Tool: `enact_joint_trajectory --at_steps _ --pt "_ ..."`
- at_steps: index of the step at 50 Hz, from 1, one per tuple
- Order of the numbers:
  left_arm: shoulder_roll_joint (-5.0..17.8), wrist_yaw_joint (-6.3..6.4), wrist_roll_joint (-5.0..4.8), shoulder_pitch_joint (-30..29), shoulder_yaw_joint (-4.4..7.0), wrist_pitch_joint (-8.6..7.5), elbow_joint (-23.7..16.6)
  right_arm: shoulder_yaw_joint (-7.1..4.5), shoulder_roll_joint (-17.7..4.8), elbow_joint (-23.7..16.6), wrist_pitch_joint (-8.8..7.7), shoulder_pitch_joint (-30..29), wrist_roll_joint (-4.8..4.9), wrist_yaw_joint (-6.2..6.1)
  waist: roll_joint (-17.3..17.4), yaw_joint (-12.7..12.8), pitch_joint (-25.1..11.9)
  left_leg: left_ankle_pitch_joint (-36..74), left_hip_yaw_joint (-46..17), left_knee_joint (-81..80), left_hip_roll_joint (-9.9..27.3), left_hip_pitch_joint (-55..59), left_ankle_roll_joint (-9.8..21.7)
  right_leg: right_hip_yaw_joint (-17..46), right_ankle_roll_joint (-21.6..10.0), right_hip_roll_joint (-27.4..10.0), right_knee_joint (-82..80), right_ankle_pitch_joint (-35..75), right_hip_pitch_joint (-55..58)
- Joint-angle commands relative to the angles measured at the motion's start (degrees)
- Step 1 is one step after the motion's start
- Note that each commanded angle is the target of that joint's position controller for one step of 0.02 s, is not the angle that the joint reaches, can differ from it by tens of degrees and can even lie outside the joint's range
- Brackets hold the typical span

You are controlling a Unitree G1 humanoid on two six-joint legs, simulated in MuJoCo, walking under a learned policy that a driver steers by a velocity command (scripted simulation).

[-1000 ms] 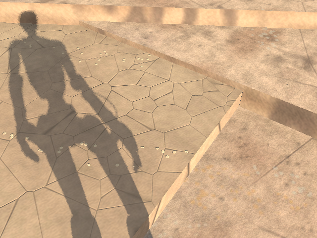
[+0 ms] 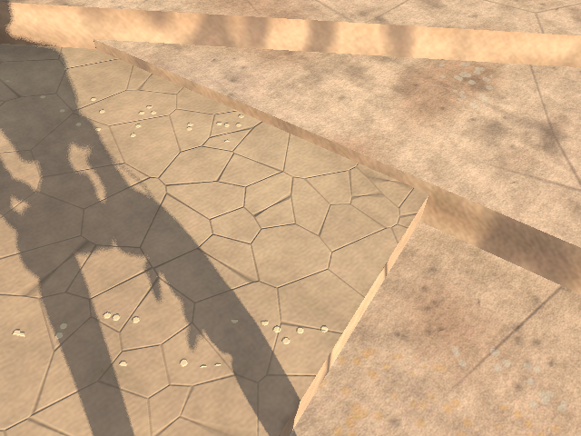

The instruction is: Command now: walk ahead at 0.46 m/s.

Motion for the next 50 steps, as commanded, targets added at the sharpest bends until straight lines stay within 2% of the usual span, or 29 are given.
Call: enact_joint_trajectory --at_steps 1,2,3,5,7,8,9,10,11,12,14,17,19,24,28,30,33,35,36,37,38,39,40,41,43,44,45,47,50 --pt "0.3 -0.69 -0.21 -11.2 -0.87 -0.74 -6.8 -1.78 -9.8 -1.8 -0.66 2.7 0.44 -0.52 6.2 -0.1 8.7 27.0 -5.2 -4.4 13.9 -8.2 5.8 -2.8 -0.5 2.7 -8.0 5.4 0.5" --pt "0.6 -0.90 -0.34 -12.2 -0.89 -0.83 -7.7 -1.94 -9.9 -1.7 -0.75 2.7 0.73 -0.51 6.5 0.2 8.8 28.2 -4.8 -3.9 14.6 -6.7 5.6 -2.3 -1.2 2.8 -9.7 5.8 1.0" --pt "-1.2 -1.32 4.44 -9.8 -1.96 0.90 -7.4 -0.32 -4.7 -1.4 -1.10 1.9 -1.44 0.26 7.1 1.3 9.0 38.1 -2.4 -2.8 12.4 -6.9 5.2 -7.9 -2.3 4.8 -10.0 5.2 4.5" --pt "0.8 -0.65 4.38 -5.6 -1.33 1.26 -7.3 -0.76 -7.3 -1.6 -1.54 1.2 -1.47 0.49 10.1 3.4 4.7 58.2 -2.0 5.4 13.0 -3.8 3.8 -7.7 -5.0 7.3 -9.6 0.3 12.4" --pt "4.6 -0.09 4.15 11.0 0.14 0.00 -2.4 -1.75 -11.1 -2.4 -1.00 -2.1 -0.97 -0.14 10.6 11.4 -4.6 62.5 -1.6 24.0 12.5 -2.4 2.3 -6.0 -7.1 8.7 -14.2 0.3 27.9" --pt "7.4 0.44 4.83 19.2 1.15 -0.62 0.0 -1.76 -10.9 -3.0 -0.83 -2.1 -0.25 -0.10 8.5 14.5 -9.8 48.2 -0.8 37.5 10.1 -9.9 1.8 -2.8 -7.6 4.4 -15.9 3.0 40.7" --pt "12.7 0.73 5.83 23.3 2.02 -0.90 0.6 -0.42 -4.0 -4.4 -0.64 2.9 0.74 0.53 -4.5 10.4 -17.4 3.4 1.0 57.6 2.9 -25.1 0.4 16.4 -10.3 -12.4 -13.1 13.6 55.4" --pt "14.9 -0.07 3.89 22.9 3.07 0.05 0.8 -1.09 -4.6 -2.9 -0.32 9.6 2.74 0.33 -12.2 8.6 -25.6 -15.8 -5.7 75.0 -3.4 -35.3 0.2 35.1 -18.7 -18.9 -19.4 15.4 60.9" --pt "11.6 -0.41 2.82 16.9 2.74 0.89 -0.2 -1.77 -6.9 -3.3 0.03 4.9 1.07 0.24 -4.8 7.2 -19.6 -9.4 -7.5 79.4 1.1 -38.8 1.1 29.2 -17.3 -14.7 -23.1 -1.6 53.0" --pt "6.1 -0.40 2.59 13.1 1.31 0.81 -0.3 -1.61 -6.2 -4.8 -0.21 -0.9 -0.32 0.53 -2.0 6.8 -9.5 -6.3 -5.0 79.5 2.7 -42.0 1.3 23.5 -15.8 -12.2 -26.3 -11.3 43.0" --pt "2.1 0.17 2.94 9.7 -0.10 0.05 -0.2 -1.58 -4.9 -7.0 0.11 -5.9 -1.89 1.27 0.5 3.6 -2.2 -1.2 -5.3 74.9 6.4 -40.0 1.8 17.5 -12.9 -7.9 -31.2 -12.1 29.4" --pt "1.4 0.27 2.96 13.1 -0.73 -1.15 1.9 -1.09 -2.3 -8.4 1.69 -5.8 -2.34 1.78 -0.8 1.9 -1.6 -0.9 -3.0 76.4 6.5 -38.4 0.9 14.1 -14.5 -4.9 -32.8 -5.2 22.6" --pt "2.1 0.20 2.99 17.7 -0.84 -1.43 3.2 -0.52 -0.9 -11.4 2.40 -10.9 -1.75 0.90 -3.0 3.1 -1.0 -5.2 -1.3 90.3 5.9 -50.9 0.8 17.3 -17.3 -5.9 -32.5 -10.3 25.0" --pt "2.0 1.32 3.08 28.0 -1.99 -1.38 5.4 2.31 1.4 -23.2 2.17 -28.9 -3.12 0.31 2.1 5.5 2.2 -8.5 -3.0 110.5 7.4 -84.1 0.8 24.8 -17.2 -7.0 -28.4 -20.8 32.1" --pt "2.8 2.97 2.47 29.5 -2.17 -1.51 5.2 4.30 1.4 -30.1 2.31 -35.4 -3.34 0.72 3.4 4.5 1.8 -8.1 -2.3 97.9 7.9 -84.0 -0.6 22.9 -14.3 -3.6 -30.0 -15.8 29.5" --pt "4.2 3.73 1.71 28.2 -1.73 -0.82 3.1 4.24 -0.3 -32.1 2.60 -37.8 -3.15 0.98 2.1 5.3 0.7 -4.2 0.3 81.9 8.1 -74.3 -1.7 21.4 -14.9 -3.4 -36.0 -4.1 28.7" --pt "4.3 3.04 1.17 27.6 -0.78 0.19 1.6 4.81 2.1 -31.9 3.87 -36.0 -1.41 1.16 -3.2 6.3 -0.7 -3.6 4.1 63.1 5.7 -54.2 -0.2 13.2 -13.8 -2.4 -37.0 23.3 29.2" --pt "5.8 1.95 1.93 27.4 -0.14 0.30 0.9 4.11 1.6 -29.7 3.52 -28.5 -0.85 0.69 -6.1 3.1 -6.0 -14.1 7.7 58.2 -0.8 -41.3 2.2 9.3 -11.5 -2.9 -25.0 61.4 34.2" --pt "6.2 1.47 2.26 28.1 0.15 -0.02 0.5 2.76 -0.9 -28.1 2.51 -21.6 -0.65 0.50 -7.4 -0.3 -10.4 -14.7 6.1 54.3 -2.6 -33.7 3.7 10.8 -10.7 -4.1 -14.4 74.0 36.4" --pt "6.9 0.97 2.12 23.2 0.77 -0.97 -1.3 1.10 -4.6 -26.3 1.20 -12.3 -1.27 0.08 -6.8 -6.3 -15.4 -13.6 -3.0 47.6 1.5 -22.6 6.2 9.9 -9.0 -3.1 0.5 71.1 31.9" --pt "3.5 0.28 -0.31 19.1 1.00 -1.66 -6.4 -1.24 -11.1 -25.0 0.25 -4.7 -3.44 -0.17 4.7 -8.4 -22.9 -26.8 -28.7 35.1 16.1 -10.0 10.9 6.4 -5.7 4.8 21.0 41.5 15.9" --pt "2.3 -0.99 1.97 15.9 1.37 -1.80 -9.9 -2.24 -13.6 -23.6 1.73 -7.8 -2.48 -0.20 16.1 -4.5 -20.2 -29.5 -56.3 13.7 23.4 -11.3 13.6 8.9 -4.8 12.4 34.7 -10.4 2.3" --pt "1.6 -1.25 4.09 18.1 1.57 -1.34 -10.8 -1.97 -11.5 -24.2 2.12 -16.0 -1.35 0.05 11.1 1.5 -10.7 -32.7 -56.1 12.6 26.2 -17.8 13.5 11.9 -5.4 9.0 42.2 -13.4 -3.5" --pt "0.8 -1.12 4.55 16.3 1.40 0.00 -11.1 -0.99 -6.3 -23.4 1.94 -19.2 -1.02 0.26 5.0 2.8 -2.5 -35.7 -47.3 14.5 24.9 -25.9 12.1 8.2 -5.5 6.2 43.3 -12.4 -5.8" --pt "-0.2 -0.35 3.30 16.2 1.52 2.16 -13.2 0.08 -1.0 -20.4 0.69 -20.2 -1.51 0.04 3.2 6.9 3.9 -24.7 -29.2 14.7 20.5 -37.7 5.8 8.0 -4.5 3.7 35.3 -11.2 -1.9" --pt "-0.3 -0.29 2.93 17.8 1.47 3.20 -13.0 -0.30 -1.1 -19.2 -0.08 -20.3 -1.89 0.09 4.7 7.9 3.7 -17.9 -22.0 14.6 19.2 -38.6 4.2 7.8 -3.5 3.7 33.5 -9.2 0.1" --pt "-7.3 -3.23 5.54 18.2 -2.43 0.39 -10.1 0.78 2.4 -18.6 -3.88 -19.0 -1.68 0.12 12.3 5.2 0.8 -11.5 -17.2 14.2 14.9 -34.9 5.7 13.4 -5.4 2.1 36.6 0.7 -5.0" --pt "-3.2 -5.66 5.40 18.3 -1.43 -1.61 -8.7 1.19 2.7 -15.5 -5.25 -17.2 -4.16 0.31 4.0 5.5 -0.8 -4.0 -10.8 14.3 15.5 -32.4 6.7 12.8 -6.9 3.8 33.2 7.1 -6.9" --pt "4.0 -5.95 4.94 9.5 0.48 -3.00 -10.0 1.68 -0.1 -14.3 -4.66 -14.9 -5.01 0.63 3.9 4.4 -4.3 9.1 0.1 14.4 14.4 -26.5 6.7 9.2 -5.1 2.5 22.9 11.8 -6.4"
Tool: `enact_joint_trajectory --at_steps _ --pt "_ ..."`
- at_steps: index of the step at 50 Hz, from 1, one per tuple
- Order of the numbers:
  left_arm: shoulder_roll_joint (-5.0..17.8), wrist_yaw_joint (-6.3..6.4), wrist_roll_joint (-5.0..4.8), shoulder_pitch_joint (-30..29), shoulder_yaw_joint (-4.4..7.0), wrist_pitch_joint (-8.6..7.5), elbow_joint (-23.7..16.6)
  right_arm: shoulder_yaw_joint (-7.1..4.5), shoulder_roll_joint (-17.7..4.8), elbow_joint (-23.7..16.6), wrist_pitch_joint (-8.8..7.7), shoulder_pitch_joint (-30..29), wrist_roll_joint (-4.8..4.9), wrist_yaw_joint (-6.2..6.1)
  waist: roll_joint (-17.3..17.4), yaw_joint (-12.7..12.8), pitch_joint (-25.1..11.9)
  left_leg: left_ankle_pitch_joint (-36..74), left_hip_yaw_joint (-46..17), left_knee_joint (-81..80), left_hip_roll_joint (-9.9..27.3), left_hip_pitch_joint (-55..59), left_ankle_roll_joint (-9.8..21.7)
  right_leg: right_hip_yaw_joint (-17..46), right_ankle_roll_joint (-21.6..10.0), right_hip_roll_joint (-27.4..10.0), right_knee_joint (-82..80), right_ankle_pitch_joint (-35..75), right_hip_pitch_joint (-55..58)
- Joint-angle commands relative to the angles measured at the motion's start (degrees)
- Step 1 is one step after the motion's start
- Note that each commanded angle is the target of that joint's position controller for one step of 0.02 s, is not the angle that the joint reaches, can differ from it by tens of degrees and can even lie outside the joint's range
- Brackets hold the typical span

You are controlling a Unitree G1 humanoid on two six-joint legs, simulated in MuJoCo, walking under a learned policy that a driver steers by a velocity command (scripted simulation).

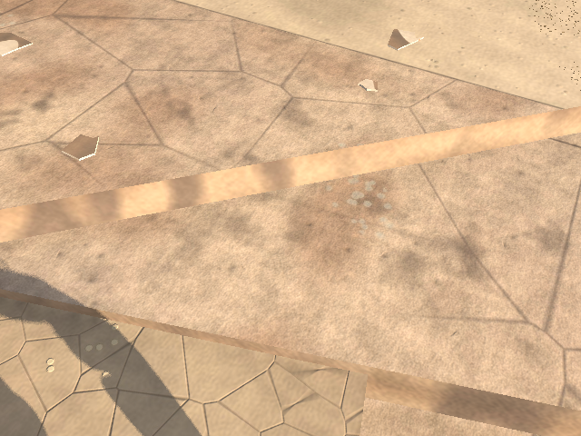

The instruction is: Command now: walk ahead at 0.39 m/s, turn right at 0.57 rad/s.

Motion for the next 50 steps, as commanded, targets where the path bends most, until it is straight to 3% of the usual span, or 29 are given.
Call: enact_joint_trajectory --at_steps 1,3,5,8,11,12,14,15,16,17,18,19,20,21,23,24,26,28,29,30,31,32,33,35,37,41,44,48,50 --pt "2.9 -0.98 -0.08 -1.4 0.42 -1.55 -1.9 1.92 0.0 -3.1 -1.68 -3.4 -1.08 -0.04 7.5 2.8 -1.3 28.0 -8.1 -19.5 12.0 2.7 7.2 -1.9 2.0 -3.0 -6.7 4.8 0.3" --pt "0.4 -0.96 0.02 -6.1 -0.68 -1.76 -4.1 1.68 -3.0 -2.5 -1.82 -1.0 -0.49 -1.34 6.4 2.0 -1.9 39.7 -5.5 -18.6 12.4 8.6 7.2 -4.7 4.0 -5.1 -13.4 3.5 -0.7" --pt "-0.8 -0.94 0.16 -8.6 -1.52 -1.01 -4.6 1.37 -4.8 -1.3 -1.98 2.7 0.00 -2.08 6.0 0.3 -0.1 37.6 -3.1 -18.2 11.8 12.6 5.5 -6.1 4.5 -6.8 -23.2 6.3 0.6" --pt "0.2 -1.03 0.08 -10.1 -1.40 0.29 -3.8 0.95 -6.0 -0.2 -1.54 6.8 -0.03 -1.79 4.8 -0.7 3.8 33.7 -1.7 -17.2 12.1 15.3 3.6 -8.4 5.1 -6.3 -33.7 11.6 4.5" --pt "1.6 -0.57 1.23 -11.3 -0.94 0.96 -2.8 0.74 -6.0 1.1 -0.67 10.1 1.10 -2.40 4.1 -1.4 6.5 34.7 -2.4 -13.1 13.5 22.2 1.2 -9.3 4.8 -6.8 -42.4 8.8 3.3" --pt "3.3 -0.77 -7.35 -13.8 0.12 1.76 -5.8 -2.70 -12.6 -3.1 2.68 1.5 7.68 -3.82 6.7 -1.1 11.8 41.5 -0.4 -4.3 13.1 16.9 0.9 -14.0 5.1 -0.5 -43.3 6.3 5.3" --pt "5.4 -0.76 -6.14 0.1 2.03 2.44 -1.8 -2.49 -11.0 -5.0 4.97 3.4 6.67 -4.56 4.1 3.9 -0.1 42.7 1.9 17.1 12.0 11.8 -1.0 -16.0 3.2 2.5 -48.3 15.5 27.3" --pt "8.3 1.25 -4.63 9.5 3.89 3.21 1.1 -1.99 -9.0 -5.8 4.46 1.7 6.18 -3.30 1.5 8.9 -4.2 36.4 4.3 33.0 8.6 0.3 -4.6 -17.9 0.1 3.9 -52.7 27.1 45.1" --pt "12.0 3.24 -3.31 15.9 4.85 3.91 3.3 -1.60 -5.8 -6.9 3.01 -0.2 5.41 -2.08 -11.9 11.9 -4.3 -18.5 3.8 60.7 -0.3 -28.0 -9.4 -8.7 -7.2 -4.8 -47.3 52.1 67.5" --pt "15.8 4.61 0.42 18.0 4.08 3.56 2.5 0.41 -3.8 -10.3 0.95 0.0 6.70 -1.17 -15.5 12.4 -17.0 -30.8 -4.7 82.9 -0.7 -39.9 -10.6 8.7 -17.7 -19.7 -32.0 93.0 81.3" --pt "13.9 5.20 0.54 19.2 3.08 3.32 -0.8 1.11 -6.6 -13.4 -0.58 -1.7 7.96 0.40 -12.7 15.2 -31.9 -25.6 -17.8 89.9 0.0 -46.5 -10.9 18.0 -27.6 -27.0 -31.4 88.5 90.2" --pt "14.3 6.03 -1.29 14.1 3.24 4.86 -1.8 1.55 -6.6 -15.0 -0.48 -2.0 6.46 0.52 -1.6 11.2 -31.0 -19.2 -19.1 84.1 4.2 -48.6 -9.8 16.6 -23.3 -24.2 -35.9 61.0 83.0" --pt "13.6 6.89 -3.52 8.6 2.86 5.95 -3.0 1.92 -6.5 -15.8 0.60 -1.6 5.40 -0.35 4.7 7.1 -28.1 -13.9 -19.7 78.1 6.6 -47.8 -9.4 17.6 -18.9 -22.8 -38.6 36.9 74.2" --pt "12.6 7.54 -4.03 2.3 2.04 6.69 -4.1 1.99 -5.4 -15.9 2.05 -2.9 4.60 -1.58 9.2 3.3 -21.9 -10.4 -17.9 74.4 7.2 -42.9 -10.1 19.1 -16.7 -23.2 -43.6 23.4 58.3" --pt "11.4 7.01 -2.51 -9.4 0.38 6.93 -5.9 2.01 -5.3 -16.3 5.52 -2.2 4.81 -3.63 4.3 -4.0 -6.4 -14.2 -15.9 63.4 6.6 -29.8 -10.1 13.1 -13.0 -21.2 -51.4 11.5 24.9" --pt "12.2 6.42 -2.13 -11.3 0.63 6.60 -6.0 2.28 -4.7 -16.7 6.32 -2.3 4.12 -4.72 1.3 -4.9 -3.6 -14.4 -13.3 55.0 5.5 -24.3 -9.6 7.1 -10.7 -16.9 -53.0 13.1 17.8" --pt "12.4 5.75 -2.51 -9.1 1.35 6.59 -4.3 3.06 -2.5 -16.6 6.43 -3.8 2.26 -5.62 -1.9 -3.9 -5.3 -10.3 -8.7 38.9 4.2 -12.9 -6.4 -3.5 -4.7 -9.5 -52.1 18.1 16.6" --pt "8.2 5.17 -3.52 -2.8 0.53 7.11 -0.1 3.24 -0.6 -13.6 5.95 -0.8 3.01 -4.59 -3.7 -3.5 -7.9 -0.7 -6.6 30.4 2.6 -4.0 -4.3 -7.0 -3.7 -9.5 -50.3 17.3 20.4" --pt "6.2 4.92 -4.24 0.2 0.05 7.47 2.1 3.00 -0.8 -12.3 5.91 0.2 3.17 -3.72 -3.9 -3.6 -5.7 3.2 -6.5 22.9 1.5 -1.5 -3.0 -8.9 -2.9 -8.4 -49.6 13.2 21.6" --pt "5.6 5.24 -4.68 4.7 0.12 7.65 3.5 2.15 -4.3 -13.6 6.13 -4.1 2.54 -2.93 -0.8 -0.4 -0.7 10.6 -11.7 14.5 1.3 -5.7 -0.2 -10.3 -0.4 -5.5 -46.3 8.0 24.5" --pt "4.4 6.44 -4.41 9.8 0.03 8.26 2.4 0.90 -11.4 -18.1 6.47 -13.1 1.84 -2.75 15.8 6.0 0.8 13.9 -29.4 -0.3 9.6 -14.6 6.9 -12.4 4.8 -0.3 -39.0 -14.4 28.8" --pt "5.1 7.00 -3.68 9.6 0.55 9.68 2.2 1.21 -10.5 -19.7 6.71 -14.5 1.05 -2.95 22.2 4.9 0.0 -0.9 -46.0 -13.8 13.9 -18.8 14.3 -9.5 6.9 2.4 -35.4 -29.4 31.4" --pt "6.4 7.07 -3.65 5.7 1.17 10.30 1.2 1.21 -10.1 -20.7 6.33 -15.2 1.11 -2.66 20.6 3.0 3.9 -10.4 -51.5 -17.7 14.8 -18.6 16.3 -7.0 7.3 3.3 -28.3 -30.1 27.6" --pt "5.5 7.02 -2.92 -3.0 1.37 10.26 -0.7 -0.31 -10.3 -19.0 5.32 -9.6 1.92 -2.64 15.8 -1.9 2.6 -10.3 -55.3 -15.0 13.9 -9.7 15.8 -1.2 8.1 3.0 -13.3 -34.4 15.6" --pt "6.2 7.26 -3.36 -4.0 1.98 9.26 -1.8 -1.45 -11.5 -18.3 5.09 -11.2 2.76 -2.47 14.4 0.1 0.3 2.7 -49.1 -11.3 12.4 -8.5 13.2 -1.7 11.1 3.5 1.0 -34.0 11.5" --pt "3.1 8.70 -2.99 -1.7 0.86 8.03 -3.8 -1.49 -7.4 -18.2 6.35 -12.3 4.38 -2.68 13.1 2.7 -3.8 27.0 -34.5 -5.2 7.4 -6.2 10.2 -7.1 12.8 5.2 9.4 -27.2 12.1" --pt "1.9 8.80 -3.01 -3.8 -0.34 7.31 -7.6 -2.22 -6.9 -18.9 6.42 -10.2 4.92 -3.21 11.9 2.2 -6.6 29.2 -36.2 -4.2 7.2 1.3 10.5 -5.0 12.4 4.3 -1.0 -26.6 10.2" --pt "-1.0 7.77 -5.25 -5.2 -1.56 6.98 -10.6 -2.89 -7.5 -20.3 10.07 -9.8 5.44 -4.80 12.5 1.7 -5.7 11.2 -35.1 -8.7 3.7 -1.4 9.8 -9.7 13.0 6.0 -31.9 -31.7 18.5" --pt "0.0 6.62 -5.05 2.6 -0.50 6.39 -8.1 -3.37 -7.6 -21.3 11.81 -12.4 5.97 -5.03 9.5 4.3 -3.8 -0.9 -30.0 -6.2 -1.5 -8.0 6.1 -12.5 12.3 7.5 -45.9 -13.6 29.6"
Over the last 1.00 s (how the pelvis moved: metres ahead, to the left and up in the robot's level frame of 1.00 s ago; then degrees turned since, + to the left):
0.56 -0.04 0.08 -21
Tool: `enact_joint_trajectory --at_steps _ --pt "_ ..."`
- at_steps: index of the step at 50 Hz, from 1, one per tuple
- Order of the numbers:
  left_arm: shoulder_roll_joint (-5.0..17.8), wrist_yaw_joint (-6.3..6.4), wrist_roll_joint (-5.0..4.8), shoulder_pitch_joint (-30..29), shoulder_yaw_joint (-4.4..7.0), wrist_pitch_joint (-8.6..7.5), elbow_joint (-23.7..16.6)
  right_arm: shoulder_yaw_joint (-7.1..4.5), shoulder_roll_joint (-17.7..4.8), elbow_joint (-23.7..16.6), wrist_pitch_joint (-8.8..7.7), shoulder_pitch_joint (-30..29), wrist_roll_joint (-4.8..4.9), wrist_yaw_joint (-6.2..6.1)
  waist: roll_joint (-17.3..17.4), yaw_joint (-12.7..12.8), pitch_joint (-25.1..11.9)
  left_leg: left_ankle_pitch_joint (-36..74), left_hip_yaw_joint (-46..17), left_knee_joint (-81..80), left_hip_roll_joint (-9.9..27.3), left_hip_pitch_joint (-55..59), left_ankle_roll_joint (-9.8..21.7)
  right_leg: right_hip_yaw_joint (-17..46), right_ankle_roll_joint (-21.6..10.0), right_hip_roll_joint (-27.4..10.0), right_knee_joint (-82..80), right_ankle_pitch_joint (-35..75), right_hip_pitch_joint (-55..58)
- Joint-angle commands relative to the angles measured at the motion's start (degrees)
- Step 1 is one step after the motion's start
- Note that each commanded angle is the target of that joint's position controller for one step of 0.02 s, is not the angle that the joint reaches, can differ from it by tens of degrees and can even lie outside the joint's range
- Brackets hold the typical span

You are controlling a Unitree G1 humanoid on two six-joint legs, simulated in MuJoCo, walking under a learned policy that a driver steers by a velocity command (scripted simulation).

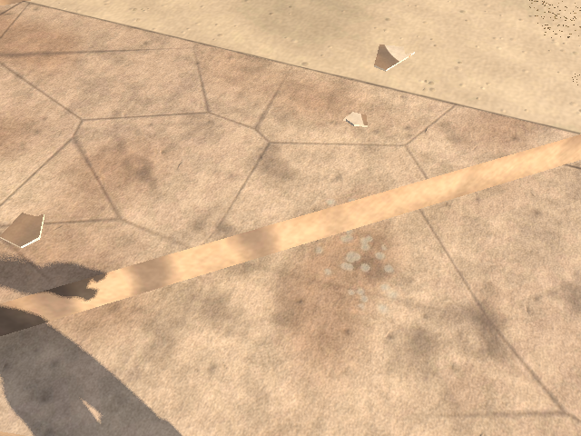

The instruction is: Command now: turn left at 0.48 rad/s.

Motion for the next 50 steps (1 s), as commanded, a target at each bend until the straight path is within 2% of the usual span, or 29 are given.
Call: enact_joint_trajectory --at_steps 1,2,3,4,5,6,9,11,14,15,16,17,18,19,20,24,27,34,35,36,37,39,41,44,46,47,48,49,50 --pt "3.8 -1.43 0.04 11.2 1.95 -1.62 0.8 -2.13 -5.1 -6.0 1.33 -4.7 0.84 -0.15 -2.2 3.2 -6.2 -9.4 -4.9 -9.1 -2.3 -2.6 3.4 -3.6 -3.0 1.8 -20.2 25.1 17.5" --pt "6.2 -1.73 0.30 13.4 2.95 -2.23 2.1 -2.27 -5.2 -7.1 0.85 -6.5 0.81 0.84 -7.9 4.4 -5.7 -6.8 1.2 -2.3 -6.0 -11.7 0.1 1.2 -5.6 -3.0 -21.9 27.5 26.2" --pt "8.5 -1.90 0.73 8.2 3.70 -3.26 0.3 -2.29 -4.3 -7.8 0.10 -6.9 0.93 2.01 -16.2 3.1 -4.8 -8.4 3.2 12.0 -7.5 -16.3 -0.3 10.7 -10.2 -13.1 -25.9 38.3 28.1" --pt "9.2 -1.26 1.87 1.1 3.85 -4.06 -3.9 -3.23 -6.6 -7.2 -0.41 -4.2 0.12 2.43 -15.0 0.6 -4.7 -14.5 1.9 28.2 -5.5 -17.9 -1.3 17.3 -15.2 -23.9 -24.1 55.5 25.4" --pt "9.1 -0.44 1.82 -5.8 3.39 -4.32 -7.3 -3.90 -9.1 -6.4 -0.53 -0.7 -0.61 2.43 -7.9 -3.3 -4.7 -14.5 0.9 37.3 -1.5 -17.1 -1.8 16.4 -16.2 -27.5 -22.1 57.1 22.2" --pt "9.3 0.24 1.16 -10.6 2.99 -4.63 -9.0 -3.92 -9.9 -6.1 0.13 2.4 -0.98 2.15 -5.4 -6.3 -5.0 -11.4 1.4 39.9 1.4 -12.7 -2.1 13.6 -15.0 -25.9 -21.7 54.6 18.5" --pt "9.7 0.72 1.40 -6.4 2.72 -4.53 -7.9 -2.39 -6.1 -7.2 2.05 -2.5 -1.62 2.25 0.0 -2.8 -2.3 -4.4 6.6 23.1 -0.6 -4.4 0.3 2.8 -12.8 -18.0 -20.6 54.6 16.0" --pt "11.9 -0.27 1.32 -6.7 3.58 -4.97 -7.6 -1.94 -4.9 -8.3 2.76 -1.6 -1.53 3.17 -4.7 -3.9 -4.6 -6.5 9.7 9.6 -0.7 4.1 1.8 -1.8 -12.9 -17.0 -16.7 64.4 18.3" --pt "11.6 -2.80 -0.22 -9.7 4.07 -5.77 -7.8 -3.02 -7.3 -7.9 3.80 3.6 -0.64 3.67 -10.9 -6.5 -7.8 -3.1 11.5 -4.3 0.1 16.6 3.3 -4.1 -13.6 -16.9 -8.4 67.9 17.6" --pt "10.4 -2.97 -0.74 -11.9 3.75 -5.63 -8.3 -3.26 -7.1 -6.6 3.77 7.2 -0.25 3.71 -10.5 -8.3 -7.0 2.6 10.7 -14.7 0.1 21.7 5.2 -5.5 -13.2 -14.7 -1.9 60.3 14.4" --pt "7.4 -2.48 -0.92 -14.1 2.97 -4.88 -9.0 -3.64 -7.1 -3.9 2.76 13.1 0.10 3.91 -3.9 -11.0 -3.3 8.9 4.8 -28.4 0.8 29.7 9.6 -6.3 -11.8 -8.5 13.8 27.0 3.1" --pt "2.2 -1.74 0.13 -10.6 1.81 -3.75 -10.8 -3.52 -10.6 -3.9 0.63 11.3 -0.41 4.13 6.8 -3.5 0.1 22.1 -14.1 -26.3 7.8 30.8 15.4 -4.8 -8.8 0.7 30.8 -5.7 -13.3" --pt "5.3 -2.01 -0.41 -2.2 2.29 -3.33 -11.6 -3.40 -14.5 -8.0 -1.37 3.5 -0.70 3.78 8.6 4.5 0.4 15.8 -29.5 -30.2 15.7 18.9 23.2 4.9 -7.0 1.4 29.5 -8.1 -15.8" --pt "10.7 -2.20 -0.56 -2.6 3.74 -3.64 -12.1 -3.32 -13.0 -10.1 -2.92 -0.7 -0.41 3.67 4.7 4.6 3.0 -7.6 -37.8 -34.1 18.4 12.9 23.1 7.1 -6.1 0.4 31.6 -4.5 -17.2" --pt "13.7 -2.18 -0.70 -3.8 4.66 -4.08 -11.7 -2.54 -10.9 -9.9 -3.55 -1.8 0.01 3.58 -1.1 4.8 5.5 -18.5 -34.6 -34.6 16.4 12.3 20.0 7.5 -5.3 -1.7 29.4 0.8 -18.4" --pt "10.3 -1.13 1.24 -9.4 3.60 -4.08 -12.9 -2.20 -11.2 -9.1 -4.33 0.0 -1.22 1.55 -2.3 2.5 0.1 -0.7 -26.2 -28.1 11.2 19.0 16.7 7.2 -2.3 -1.0 26.6 10.6 -20.2" --pt "8.6 -1.08 1.50 -9.1 2.75 -4.09 -12.5 -1.88 -10.6 -8.6 -3.06 3.3 -0.87 0.46 -1.1 1.0 -4.6 12.9 -23.3 -24.7 10.1 25.2 16.3 6.5 -1.2 -0.2 24.5 11.3 -21.3" --pt "8.8 -1.22 1.08 -5.9 1.83 -4.03 -10.7 -0.38 -8.3 -7.8 -1.69 4.7 -0.92 0.14 2.9 -0.7 -4.1 13.2 -23.2 -21.5 10.7 27.5 15.2 5.1 -0.3 -2.4 21.0 11.7 -24.5" --pt "8.7 -1.43 0.80 -4.4 1.62 -4.30 -10.2 -0.40 -8.3 -7.5 -1.77 5.4 -0.88 0.27 3.4 -0.7 -4.6 5.4 -23.2 -22.1 10.2 27.6 14.6 5.0 -0.7 -3.3 18.5 12.7 -24.4" --pt "5.9 -1.69 9.72 1.7 -0.57 -6.56 -6.4 1.70 -5.2 -4.3 -6.31 9.2 -4.87 4.57 10.5 -4.2 1.5 -11.6 -19.5 -18.1 11.0 21.0 10.7 7.1 -2.9 -7.4 25.4 19.7 -25.9" --pt "6.9 -1.88 10.10 3.1 0.00 -7.22 -5.1 1.63 -5.4 -2.3 -8.15 11.0 -4.24 6.42 5.3 -4.5 2.4 -18.3 -20.1 -20.0 10.1 18.8 10.9 4.0 -3.5 -6.9 24.3 18.0 -25.5" --pt "5.8 -2.97 8.00 -0.4 -0.95 -7.34 -6.8 1.14 -8.8 -1.9 -9.58 6.4 -3.30 6.85 1.1 -4.5 3.7 -22.2 -19.8 -18.0 7.1 13.3 9.4 0.6 -4.0 -7.9 11.6 19.8 -19.2" --pt "6.1 -3.94 6.24 -1.9 -1.30 -6.31 -7.0 1.01 -10.6 -3.0 -10.10 1.7 -3.66 7.18 2.1 -4.3 2.2 -27.7 -19.8 -14.5 5.9 8.6 9.5 -0.9 -3.3 -7.9 2.1 20.1 -10.4" --pt "10.8 -5.19 4.52 -1.7 0.09 -7.56 -4.3 1.04 -10.4 0.5 -8.49 9.1 -2.78 6.93 -2.3 -8.3 -2.1 -24.5 -17.1 -8.5 -0.1 18.0 8.2 -1.8 -5.6 -4.9 -13.3 31.6 0.2" --pt "10.8 -6.04 4.96 0.2 0.63 -8.33 -2.5 1.09 -12.0 3.4 -7.41 9.1 -3.30 7.12 -2.4 -4.9 -2.1 -18.1 -18.3 -1.2 -1.1 16.0 6.8 2.0 -8.1 -7.7 -19.7 40.7 11.1" --pt "11.6 -6.62 4.77 4.5 0.90 -8.39 -1.0 0.80 -11.1 4.8 -6.94 12.9 -4.68 7.24 -8.8 -4.9 -7.6 -14.0 -12.5 5.7 -6.2 8.7 3.5 4.1 -11.4 -11.2 -14.1 50.2 26.0" --pt "13.8 -7.22 5.97 10.3 1.49 -8.28 1.0 1.18 -9.4 5.3 -6.61 14.0 -5.17 7.50 -13.6 -2.1 -9.5 -16.1 -6.7 18.9 -10.1 -2.8 -0.7 9.0 -15.6 -17.2 -12.7 61.4 37.7" --pt "10.6 -7.25 8.20 20.7 1.04 -8.20 5.4 1.66 -8.5 4.3 -5.97 5.8 -4.72 8.36 -8.0 6.5 -3.7 -19.5 -9.6 26.4 -6.6 -16.3 1.2 9.3 -14.5 -17.7 -18.1 49.7 41.6" --pt "4.2 -6.69 8.03 34.5 -0.66 -7.55 10.1 2.47 -7.8 0.9 -5.15 -6.5 -3.64 7.48 -5.8 15.7 6.0 -23.5 -7.8 34.6 -3.9 -20.1 3.2 1.1 -11.9 -14.1 -32.2 44.8 39.3"
Over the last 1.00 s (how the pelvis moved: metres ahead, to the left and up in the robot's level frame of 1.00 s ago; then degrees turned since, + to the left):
0.32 -0.02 -0.01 -5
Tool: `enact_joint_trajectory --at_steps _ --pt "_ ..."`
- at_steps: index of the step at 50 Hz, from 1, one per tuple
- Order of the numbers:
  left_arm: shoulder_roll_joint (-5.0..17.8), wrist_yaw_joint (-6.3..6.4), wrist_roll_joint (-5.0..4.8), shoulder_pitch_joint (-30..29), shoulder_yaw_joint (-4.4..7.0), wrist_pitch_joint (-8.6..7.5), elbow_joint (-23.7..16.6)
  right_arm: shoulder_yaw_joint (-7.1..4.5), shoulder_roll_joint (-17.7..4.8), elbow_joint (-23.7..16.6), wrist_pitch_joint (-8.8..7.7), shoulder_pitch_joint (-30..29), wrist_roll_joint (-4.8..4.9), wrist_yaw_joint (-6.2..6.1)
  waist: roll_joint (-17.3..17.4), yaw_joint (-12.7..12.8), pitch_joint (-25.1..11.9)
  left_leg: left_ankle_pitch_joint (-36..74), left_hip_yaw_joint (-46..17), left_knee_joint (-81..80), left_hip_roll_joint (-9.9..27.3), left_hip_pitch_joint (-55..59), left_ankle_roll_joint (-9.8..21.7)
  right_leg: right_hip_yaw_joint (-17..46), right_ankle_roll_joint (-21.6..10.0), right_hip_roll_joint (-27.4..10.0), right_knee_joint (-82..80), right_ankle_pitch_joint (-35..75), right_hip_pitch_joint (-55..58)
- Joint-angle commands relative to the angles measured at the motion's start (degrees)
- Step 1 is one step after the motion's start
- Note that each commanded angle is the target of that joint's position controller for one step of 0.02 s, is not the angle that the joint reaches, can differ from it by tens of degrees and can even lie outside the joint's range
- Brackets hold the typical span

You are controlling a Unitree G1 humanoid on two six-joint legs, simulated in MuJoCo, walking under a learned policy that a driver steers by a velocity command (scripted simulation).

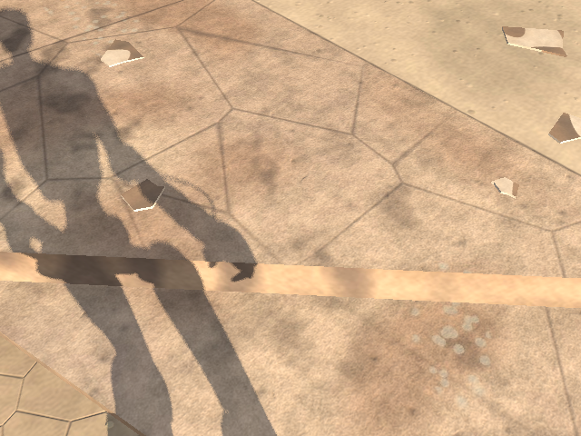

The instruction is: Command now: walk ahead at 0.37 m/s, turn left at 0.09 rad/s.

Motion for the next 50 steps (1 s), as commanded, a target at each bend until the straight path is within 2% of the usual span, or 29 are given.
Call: enact_joint_trajectory --at_steps 1,2,3,4,5,6,7,10,12,14,15,16,17,18,19,20,21,24,28,31,36,38,39,40,41,43,45,47,50 --pt "2.9 0.37 0.20 27.1 1.48 0.11 8.2 -0.29 -1.3 -6.1 1.36 -12.8 1.82 0.05 -11.4 13.2 5.4 -1.1 8.3 29.0 0.4 -39.6 1.3 3.7 -9.8 -8.0 -12.7 32.4 35.0" --pt "7.1 -0.42 -0.52 28.1 2.54 0.98 7.1 0.00 1.2 -7.3 0.61 -5.9 1.85 1.04 -11.8 7.2 -0.9 -3.5 15.2 40.7 0.2 -42.6 -1.6 7.5 -19.2 -15.0 2.8 78.3 36.3" --pt "11.6 -2.11 -1.44 23.5 4.61 3.16 3.9 -0.16 0.1 -8.1 0.54 -0.5 1.97 1.41 -11.0 4.3 -7.0 -8.3 17.4 50.7 1.3 -37.9 -4.8 13.0 -26.5 -25.4 1.4 82.7 30.5" --pt "15.2 -2.10 -1.01 17.3 6.21 3.92 2.4 0.77 0.9 -11.8 0.45 -6.2 2.49 1.91 -13.2 3.8 1.9 -9.8 10.3 55.6 6.8 -49.2 -6.4 28.0 -29.2 -34.1 -7.4 45.4 20.5" --pt "11.5 -1.86 -0.85 16.8 5.35 3.06 5.2 2.11 3.0 -14.2 0.40 -16.3 1.50 1.25 -12.9 4.9 9.6 -6.3 5.2 57.2 11.5 -66.5 -3.6 36.1 -28.8 -36.0 -13.4 19.6 22.7" --pt "4.4 -1.58 0.41 17.2 3.46 2.14 6.0 2.24 2.9 -13.0 0.26 -17.3 0.37 -0.22 -5.8 6.5 8.9 -1.9 4.5 61.5 10.2 -71.9 0.2 29.0 -25.6 -31.6 -14.4 12.9 26.5" --pt "2.2 -1.16 1.18 16.1 2.82 1.97 7.8 2.54 3.5 -13.1 0.31 -17.9 0.84 -0.58 -5.1 5.1 9.9 -0.1 7.6 60.0 9.9 -69.3 4.3 19.2 -21.1 -25.0 -16.0 13.4 21.6" --pt "5.8 0.60 -0.23 0.7 3.17 1.12 6.5 3.98 3.9 -16.4 3.40 -20.4 0.46 1.32 -0.6 -2.4 7.3 8.3 16.6 25.6 14.6 -47.2 8.4 5.7 -12.9 -12.1 -27.6 -9.6 0.9" --pt "12.9 -0.37 -0.87 -2.1 4.47 1.25 4.9 5.00 3.6 -17.5 5.93 -22.6 1.26 3.78 -9.3 -4.9 2.2 16.5 23.9 20.0 9.0 -8.4 2.6 1.5 -16.2 -11.2 -34.9 20.7 -23.9" --pt "18.7 -1.14 -1.71 -2.2 6.04 0.93 4.3 5.60 1.5 -16.5 7.09 -18.3 2.84 5.56 -11.0 -6.7 1.7 14.8 27.9 4.7 4.9 -15.0 0.8 -2.1 -16.6 -13.3 -24.4 62.2 -3.4" --pt "18.0 -1.64 -0.91 2.8 5.98 1.25 5.4 5.23 0.3 -15.0 7.35 -16.1 3.56 5.60 -10.7 -5.1 -0.1 20.2 29.8 -6.3 3.0 -12.9 1.7 -2.8 -15.8 -13.4 -17.2 75.0 4.9" --pt "13.8 -2.20 1.71 11.8 5.33 1.69 7.5 3.48 -2.8 -11.1 6.27 -7.8 3.72 4.08 -8.1 -3.9 -10.3 26.5 26.2 -9.3 1.6 1.5 4.4 -4.9 -12.5 -9.4 -1.7 82.3 8.4" --pt "8.0 -2.09 4.75 21.0 3.89 2.44 8.4 2.26 -3.9 -2.5 5.27 10.5 2.75 3.17 -0.2 -4.4 -26.6 41.1 6.9 -10.9 9.6 35.2 13.4 0.8 -9.2 -7.9 17.2 66.7 -9.5" --pt "3.5 -2.94 6.58 21.0 2.86 3.61 7.2 0.33 -6.4 6.3 5.26 29.4 0.32 2.32 11.9 -8.5 -34.6 48.4 -16.0 -25.4 21.0 52.5 22.2 3.4 -6.3 3.1 37.6 -2.2 -22.6" --pt "3.2 -3.04 0.18 11.8 3.81 3.07 3.6 -0.51 -8.8 8.1 1.72 34.8 -0.93 1.57 14.6 -11.4 -22.7 35.1 -28.2 -35.9 24.7 39.9 18.9 12.7 -7.2 10.0 59.9 -5.4 -33.2" --pt "2.1 -0.99 -2.34 0.6 4.14 2.61 0.4 -0.32 -8.3 9.8 -1.00 27.0 -0.81 1.43 10.5 -9.9 -4.1 17.2 -21.1 -38.8 22.1 25.3 12.0 14.5 -7.7 8.5 69.8 -5.1 -44.8" --pt "0.2 0.89 -1.49 -1.6 2.78 1.41 -2.0 0.30 -5.6 8.4 -2.18 17.1 1.41 1.48 14.9 -6.1 -5.4 23.1 -19.9 -37.7 24.1 16.9 14.9 14.1 -7.3 6.0 76.7 -5.8 -43.3" --pt "-2.9 3.00 -1.26 -4.0 0.24 2.77 -5.1 3.99 8.5 10.3 -2.34 -3.1 1.26 2.22 1.5 6.1 -4.5 20.3 -8.8 -42.3 22.5 0.6 11.2 10.2 -11.6 1.9 83.3 -11.1 -42.7" --pt "5.4 1.20 -2.75 -2.0 1.83 3.27 -6.0 2.32 1.3 7.9 -4.89 -17.7 -1.29 0.43 3.6 12.6 -3.5 28.1 12.9 -53.4 16.4 -14.4 4.6 3.0 -7.0 0.5 64.7 -4.7 -25.7" --pt "6.6 1.03 -2.82 -2.1 2.34 2.44 -5.7 -0.06 -8.1 6.1 -6.27 -18.1 0.23 -1.27 3.0 10.5 -3.6 36.1 21.2 -55.8 13.7 -11.2 2.7 -1.1 2.0 1.6 43.8 -4.6 -12.0" --pt "2.1 3.01 -2.37 -8.1 1.60 2.67 -6.7 -1.96 -8.4 7.5 -4.79 -7.0 1.93 1.22 5.1 4.0 -3.2 63.3 15.0 -42.9 21.4 23.3 7.8 -6.4 -0.5 4.3 11.9 -4.7 -21.1" --pt "9.0 4.69 -2.32 2.3 5.00 0.78 -3.0 -2.05 -5.3 6.2 -4.06 -5.9 0.88 0.79 1.8 5.4 -11.5 62.9 16.2 -26.5 15.3 19.3 2.5 -2.8 -6.2 6.5 5.6 9.3 -1.1" --pt "16.6 5.16 -3.55 4.4 6.68 -0.13 -4.0 -0.43 1.9 5.8 -3.92 4.0 0.53 0.56 -13.0 1.9 -20.4 25.8 16.1 -13.9 7.0 0.4 -3.1 16.4 -22.9 -7.4 2.6 40.4 20.4" --pt "12.9 4.57 -2.29 12.0 6.01 -0.48 -1.3 -1.08 -0.9 3.9 -3.52 -2.7 0.76 1.59 -15.2 7.8 -15.1 4.6 11.5 -0.4 1.8 -13.7 -4.6 35.7 -28.6 -14.9 -8.5 41.5 19.4" --pt "9.1 4.91 -2.20 11.1 5.43 -1.43 1.0 -2.10 -3.3 2.2 -3.30 -10.4 1.21 1.05 -5.8 8.4 -7.8 7.8 7.1 7.4 5.3 -19.6 -2.8 31.2 -25.9 -16.7 -7.9 34.0 13.6" --pt "2.2 5.40 -4.36 1.0 3.32 -1.30 0.7 -2.47 -4.7 1.4 -2.96 -13.0 -0.23 -0.86 0.2 3.3 -8.4 12.4 8.2 7.0 11.4 -16.1 -1.8 20.3 -20.2 -13.7 -9.5 36.4 4.5" --pt "-1.9 5.53 -4.50 -7.5 1.24 -1.12 -0.6 -1.61 -1.2 1.0 -2.07 -12.0 -1.38 -0.82 2.3 -2.1 -7.4 13.1 8.5 -1.9 15.4 -6.4 -3.5 12.3 -14.3 -9.3 -11.3 31.8 -5.8" --pt "1.1 5.14 -5.86 -14.5 1.37 -1.42 -2.9 -1.51 1.2 4.6 -0.48 -6.6 0.71 2.22 0.1 -4.8 -6.3 16.7 16.2 -19.0 13.6 10.6 -8.8 -1.2 -8.2 0.4 -9.9 23.9 -18.3" --pt "7.8 1.91 -5.74 -8.4 3.31 -0.29 -0.6 -2.32 -1.5 5.1 -1.13 -10.8 3.55 3.90 0.9 -1.0 -4.5 30.5 19.9 -38.4 9.1 15.1 -10.8 2.3 -7.6 0.0 -3.6 7.6 -16.8"
Over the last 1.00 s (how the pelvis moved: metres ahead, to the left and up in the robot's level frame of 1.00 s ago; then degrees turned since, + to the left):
0.13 -0.10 -0.03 26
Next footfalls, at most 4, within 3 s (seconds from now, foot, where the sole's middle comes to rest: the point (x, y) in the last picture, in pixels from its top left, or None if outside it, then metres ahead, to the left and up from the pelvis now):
0.02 right None -0.06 -0.16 -0.82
0.30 left None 0.30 0.13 -0.68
0.76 right None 0.45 -0.07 -0.66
1.02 left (205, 435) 0.48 0.17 -0.66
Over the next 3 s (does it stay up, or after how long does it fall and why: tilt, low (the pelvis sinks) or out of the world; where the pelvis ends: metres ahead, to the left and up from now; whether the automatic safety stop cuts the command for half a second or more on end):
stays up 0.85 -0.01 0.14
